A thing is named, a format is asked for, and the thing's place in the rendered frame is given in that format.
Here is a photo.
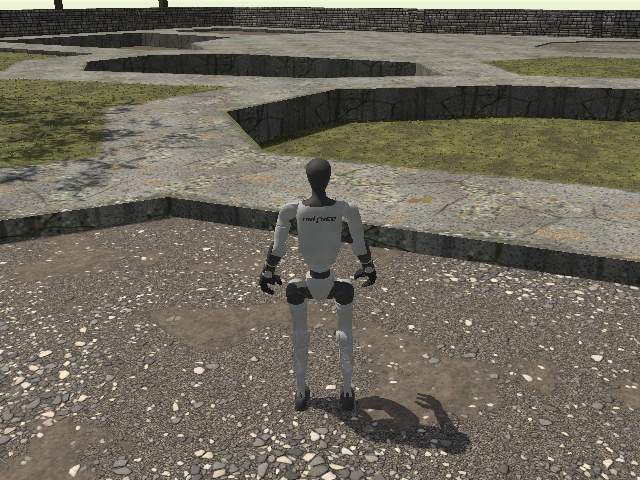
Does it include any right robot thigh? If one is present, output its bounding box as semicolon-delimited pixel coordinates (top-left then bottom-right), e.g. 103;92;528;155
334;279;354;347

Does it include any robot left upper arm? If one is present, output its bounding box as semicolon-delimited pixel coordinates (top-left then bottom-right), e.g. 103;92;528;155
271;202;298;257

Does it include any left robot hand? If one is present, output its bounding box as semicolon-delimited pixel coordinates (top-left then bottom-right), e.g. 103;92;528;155
259;272;282;295

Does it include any robot right forearm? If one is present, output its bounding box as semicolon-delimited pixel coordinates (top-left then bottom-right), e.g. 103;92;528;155
357;240;375;273

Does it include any right robot hand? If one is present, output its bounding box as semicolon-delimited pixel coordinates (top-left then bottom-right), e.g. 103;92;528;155
354;269;377;287

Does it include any robot right upper arm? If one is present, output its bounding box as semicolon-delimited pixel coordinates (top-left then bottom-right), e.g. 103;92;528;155
340;201;367;256

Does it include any left robot shin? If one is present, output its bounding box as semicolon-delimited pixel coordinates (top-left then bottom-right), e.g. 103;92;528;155
292;331;308;398

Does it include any robot left forearm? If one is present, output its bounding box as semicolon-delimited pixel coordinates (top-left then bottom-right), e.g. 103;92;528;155
262;241;281;278

